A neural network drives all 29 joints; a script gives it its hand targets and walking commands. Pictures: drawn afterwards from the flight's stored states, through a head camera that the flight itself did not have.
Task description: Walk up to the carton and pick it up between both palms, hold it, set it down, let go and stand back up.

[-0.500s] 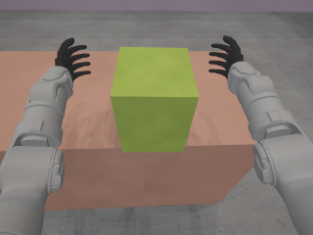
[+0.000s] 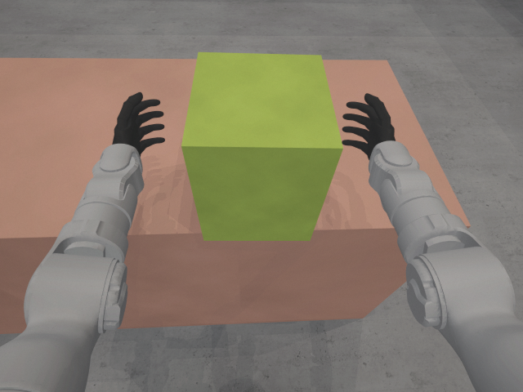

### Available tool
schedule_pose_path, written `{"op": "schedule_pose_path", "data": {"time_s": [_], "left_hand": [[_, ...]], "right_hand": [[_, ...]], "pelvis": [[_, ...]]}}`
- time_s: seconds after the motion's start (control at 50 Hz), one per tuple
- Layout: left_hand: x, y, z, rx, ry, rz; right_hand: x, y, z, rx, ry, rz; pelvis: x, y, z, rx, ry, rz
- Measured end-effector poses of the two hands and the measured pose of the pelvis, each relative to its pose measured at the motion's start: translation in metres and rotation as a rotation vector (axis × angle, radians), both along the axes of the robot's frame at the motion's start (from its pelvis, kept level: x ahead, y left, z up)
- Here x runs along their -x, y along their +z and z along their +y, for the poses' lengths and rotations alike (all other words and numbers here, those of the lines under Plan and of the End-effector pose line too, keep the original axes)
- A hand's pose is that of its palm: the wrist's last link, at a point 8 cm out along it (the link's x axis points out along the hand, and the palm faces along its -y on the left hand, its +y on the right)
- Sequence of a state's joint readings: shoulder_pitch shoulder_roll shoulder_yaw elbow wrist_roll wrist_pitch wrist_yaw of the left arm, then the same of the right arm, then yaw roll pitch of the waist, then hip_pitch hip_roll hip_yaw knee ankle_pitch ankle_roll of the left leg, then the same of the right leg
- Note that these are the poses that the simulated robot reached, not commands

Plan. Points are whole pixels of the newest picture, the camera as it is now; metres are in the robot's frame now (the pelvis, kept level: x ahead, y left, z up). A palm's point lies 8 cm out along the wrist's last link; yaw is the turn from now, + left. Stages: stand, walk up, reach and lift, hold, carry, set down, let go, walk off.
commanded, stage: reach and lift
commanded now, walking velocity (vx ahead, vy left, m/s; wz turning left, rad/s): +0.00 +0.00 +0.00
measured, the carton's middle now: (258, 154) +0.49 +0.03 +0.06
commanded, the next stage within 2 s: none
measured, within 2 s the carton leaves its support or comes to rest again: neither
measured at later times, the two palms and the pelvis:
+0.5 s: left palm (156, 147) +0.45 +0.20 +0.10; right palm (352, 147) +0.46 -0.12 +0.11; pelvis +0.00 +0.00 +0.00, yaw +0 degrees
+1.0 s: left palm (166, 150) +0.45 +0.18 +0.10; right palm (350, 152) +0.45 -0.11 +0.11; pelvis +0.03 +0.00 +0.01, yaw +3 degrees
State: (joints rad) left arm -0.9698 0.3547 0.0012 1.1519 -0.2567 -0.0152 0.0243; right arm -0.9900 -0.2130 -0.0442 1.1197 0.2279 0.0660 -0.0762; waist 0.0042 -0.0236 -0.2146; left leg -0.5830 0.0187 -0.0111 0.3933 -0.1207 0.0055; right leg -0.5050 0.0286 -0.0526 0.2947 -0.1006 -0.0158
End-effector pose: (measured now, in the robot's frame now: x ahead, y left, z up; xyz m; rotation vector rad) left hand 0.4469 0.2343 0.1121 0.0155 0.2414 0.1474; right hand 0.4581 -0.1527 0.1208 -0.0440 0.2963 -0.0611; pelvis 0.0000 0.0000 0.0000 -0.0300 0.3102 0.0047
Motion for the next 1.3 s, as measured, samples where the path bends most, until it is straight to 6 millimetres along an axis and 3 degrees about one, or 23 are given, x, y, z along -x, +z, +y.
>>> {"op": "schedule_pose_path", "data": {"time_s": [0.26,0.44,0.68,1.14,1.3], "left_hand": [[0.000,-0.015,-0.014,0.005,-0.016,-0.044],[-0.005,-0.010,-0.034,0.013,-0.041,-0.070],[-0.006,-0.007,-0.051,-0.002,-0.039,-0.058],[0.000,-0.009,-0.055,-0.008,0.009,-0.037],[0.000,-0.010,-0.055,0.001,0.004,-0.046]], "right_hand": [[-0.002,-0.021,0.013,-0.013,0.033,-0.037],[-0.005,-0.014,0.036,-0.010,0.037,-0.069],[0.000,-0.011,0.041,0.002,-0.024,-0.064],[0.005,-0.018,0.042,0.023,-0.025,-0.129],[0.005,-0.018,0.042,0.024,-0.027,-0.140]], "pelvis": [[0.000,-0.001,0.003,-0.001,-0.012,0.050],[0.000,0.000,0.004,-0.001,-0.002,0.052],[-0.008,0.006,0.004,-0.008,0.007,-0.003],[-0.045,0.012,-0.005,-0.029,0.057,-0.191],[-0.049,0.012,-0.008,-0.032,0.068,-0.219]]}}
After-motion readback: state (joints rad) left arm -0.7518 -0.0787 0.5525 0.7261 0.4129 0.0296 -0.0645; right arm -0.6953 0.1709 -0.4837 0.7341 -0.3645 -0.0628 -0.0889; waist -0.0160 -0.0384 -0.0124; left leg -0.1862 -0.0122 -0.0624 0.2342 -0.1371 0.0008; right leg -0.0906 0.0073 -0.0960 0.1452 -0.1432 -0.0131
